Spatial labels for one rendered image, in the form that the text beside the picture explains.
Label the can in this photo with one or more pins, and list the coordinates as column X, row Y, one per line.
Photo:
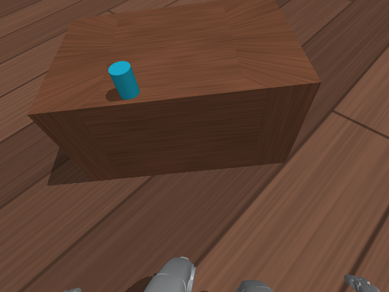
column 124, row 80

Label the right robot hand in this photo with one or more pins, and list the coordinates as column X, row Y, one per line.
column 360, row 284

